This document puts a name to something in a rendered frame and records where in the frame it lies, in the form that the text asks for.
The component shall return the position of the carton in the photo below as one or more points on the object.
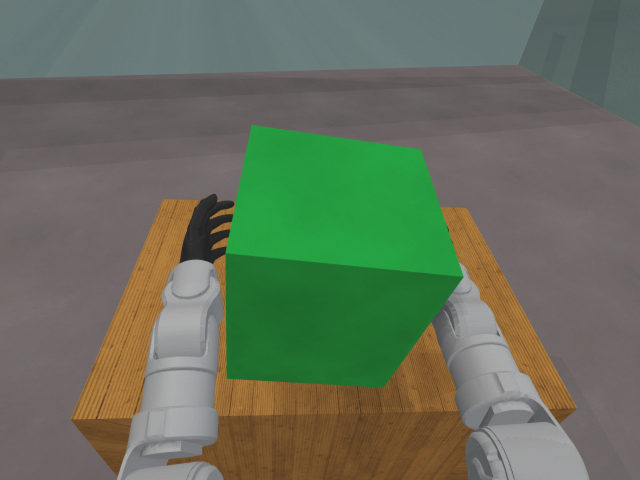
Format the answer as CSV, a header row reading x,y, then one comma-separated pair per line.
x,y
338,259

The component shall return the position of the pedestal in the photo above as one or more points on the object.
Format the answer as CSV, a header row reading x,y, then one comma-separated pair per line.
x,y
409,430

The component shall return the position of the right robot forearm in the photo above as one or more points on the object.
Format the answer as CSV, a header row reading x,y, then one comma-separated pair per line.
x,y
490,388

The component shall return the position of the left robot hand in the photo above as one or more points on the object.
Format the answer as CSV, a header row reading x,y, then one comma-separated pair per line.
x,y
198,241

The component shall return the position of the left robot forearm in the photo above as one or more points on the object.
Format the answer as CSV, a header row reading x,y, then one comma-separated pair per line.
x,y
177,416

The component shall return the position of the right robot upper arm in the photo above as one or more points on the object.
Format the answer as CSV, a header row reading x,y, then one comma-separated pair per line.
x,y
526,451

